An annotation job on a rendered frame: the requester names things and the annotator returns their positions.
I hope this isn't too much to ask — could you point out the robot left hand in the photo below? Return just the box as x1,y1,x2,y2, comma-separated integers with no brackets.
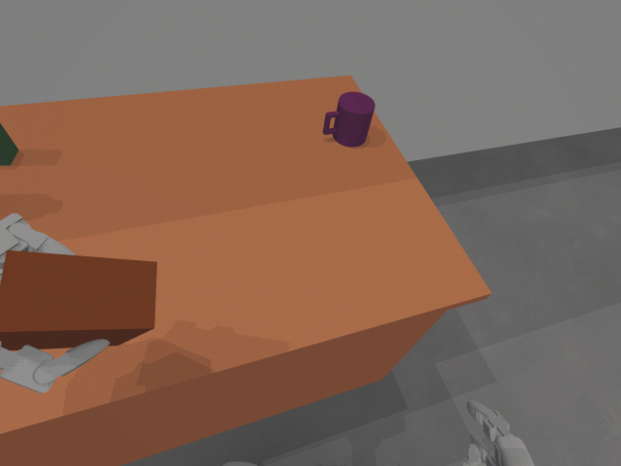
0,214,110,393

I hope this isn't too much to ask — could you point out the table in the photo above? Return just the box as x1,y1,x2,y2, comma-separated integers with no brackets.
0,75,492,466

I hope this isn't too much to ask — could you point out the sponge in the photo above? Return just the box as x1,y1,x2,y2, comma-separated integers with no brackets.
0,250,157,350

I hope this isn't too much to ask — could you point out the robot right hand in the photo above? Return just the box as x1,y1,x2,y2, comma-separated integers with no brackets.
462,400,535,466

